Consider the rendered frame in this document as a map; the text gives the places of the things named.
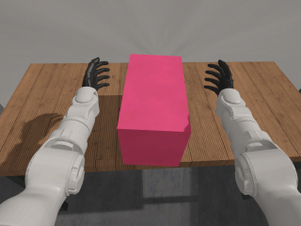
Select right robot upper arm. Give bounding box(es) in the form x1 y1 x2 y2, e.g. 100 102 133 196
234 149 301 226

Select carton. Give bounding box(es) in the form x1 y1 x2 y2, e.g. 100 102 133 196
117 54 192 167

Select robot left forearm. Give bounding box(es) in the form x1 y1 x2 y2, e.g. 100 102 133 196
24 87 100 186

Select table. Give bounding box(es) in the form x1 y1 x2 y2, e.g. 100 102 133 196
0 61 301 212

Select left robot upper arm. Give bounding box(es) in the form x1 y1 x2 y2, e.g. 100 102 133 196
0 147 85 226

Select robot right forearm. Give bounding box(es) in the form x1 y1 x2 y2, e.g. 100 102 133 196
215 89 298 187

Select left robot hand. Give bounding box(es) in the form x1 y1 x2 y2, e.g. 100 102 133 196
82 57 110 91

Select right robot hand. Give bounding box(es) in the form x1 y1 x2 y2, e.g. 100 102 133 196
204 59 234 97

